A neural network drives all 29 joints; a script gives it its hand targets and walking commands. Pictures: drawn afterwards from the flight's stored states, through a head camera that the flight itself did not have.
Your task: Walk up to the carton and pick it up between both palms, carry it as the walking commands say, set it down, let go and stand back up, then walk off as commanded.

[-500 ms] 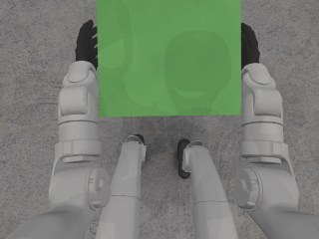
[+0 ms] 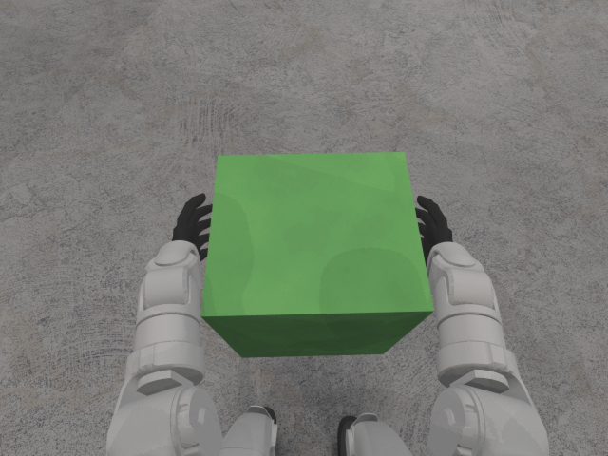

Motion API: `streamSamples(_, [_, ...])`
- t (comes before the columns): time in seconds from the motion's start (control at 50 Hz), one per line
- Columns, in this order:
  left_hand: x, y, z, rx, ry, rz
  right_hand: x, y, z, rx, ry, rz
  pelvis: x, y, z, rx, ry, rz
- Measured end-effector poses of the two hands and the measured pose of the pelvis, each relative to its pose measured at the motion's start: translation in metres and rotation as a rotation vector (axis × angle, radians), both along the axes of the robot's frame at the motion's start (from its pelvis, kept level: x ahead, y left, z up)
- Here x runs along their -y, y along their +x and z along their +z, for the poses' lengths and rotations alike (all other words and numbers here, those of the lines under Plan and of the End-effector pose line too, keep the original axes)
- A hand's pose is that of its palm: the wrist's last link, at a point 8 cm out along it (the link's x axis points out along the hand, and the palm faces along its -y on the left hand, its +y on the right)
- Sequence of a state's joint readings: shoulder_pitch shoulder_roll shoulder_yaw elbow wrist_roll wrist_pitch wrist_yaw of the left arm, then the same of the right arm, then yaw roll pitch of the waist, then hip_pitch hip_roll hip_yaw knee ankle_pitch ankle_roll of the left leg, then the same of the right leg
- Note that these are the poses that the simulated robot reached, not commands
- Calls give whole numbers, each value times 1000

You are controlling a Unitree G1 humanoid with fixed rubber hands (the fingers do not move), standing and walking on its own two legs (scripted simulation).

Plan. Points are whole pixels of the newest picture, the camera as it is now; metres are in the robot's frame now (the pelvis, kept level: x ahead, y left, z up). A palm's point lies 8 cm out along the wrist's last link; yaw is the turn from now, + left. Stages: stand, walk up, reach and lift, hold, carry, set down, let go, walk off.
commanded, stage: reach and lift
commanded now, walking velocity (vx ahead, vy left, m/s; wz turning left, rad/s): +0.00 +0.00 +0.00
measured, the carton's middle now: (312, 268) +0.37 +0.03 -0.06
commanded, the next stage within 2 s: hold in 1.84 s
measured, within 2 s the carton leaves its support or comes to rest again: neither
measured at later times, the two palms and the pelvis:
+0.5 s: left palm (179, 256) +0.33 +0.19 +0.04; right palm (457, 257) +0.35 -0.15 +0.04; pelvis +0.05 +0.00 +0.03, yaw +1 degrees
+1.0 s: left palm (173, 256) +0.32 +0.19 +0.07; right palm (470, 265) +0.33 -0.15 +0.07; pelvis +0.02 +0.01 +0.03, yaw +1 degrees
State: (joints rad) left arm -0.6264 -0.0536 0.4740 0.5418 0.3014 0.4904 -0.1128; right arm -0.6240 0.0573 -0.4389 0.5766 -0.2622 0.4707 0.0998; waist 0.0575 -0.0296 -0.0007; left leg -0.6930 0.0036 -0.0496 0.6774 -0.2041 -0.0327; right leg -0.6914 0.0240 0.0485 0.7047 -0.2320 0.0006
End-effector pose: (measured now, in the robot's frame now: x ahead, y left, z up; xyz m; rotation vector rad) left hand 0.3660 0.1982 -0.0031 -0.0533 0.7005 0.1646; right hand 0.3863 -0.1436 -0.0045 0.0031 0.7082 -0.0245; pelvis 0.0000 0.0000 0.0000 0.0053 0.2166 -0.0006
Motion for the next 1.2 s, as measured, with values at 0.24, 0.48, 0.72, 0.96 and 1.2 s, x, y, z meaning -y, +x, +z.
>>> streamSamples(0.24, [1, -22, 8, -29, 3, 7, 0, -17, 7, -28, -11, 30, 1, 37, 25, 54, -4, -1])
streamSamples(0.48, [7, -31, 41, 17, -2, 4, 7, -31, 41, 17, -7, 5, 1, 48, 33, 156, -6, 15])
streamSamples(0.72, [12, -46, 68, 47, -9, -7, 11, -50, 73, 47, -18, -14, 1, 41, 35, 296, -4, 10])
streamSamples(0.96, [10, -46, 70, 22, 0, -12, 9, -54, 72, 23, -13, -20, -5, 26, 32, 338, -5, 14])
streamSamples(1.2, [16, -34, 70, 20, 6, -46, 15, -52, 73, 21, -8, -57, -12, 31, 33, 320, -8, 9])
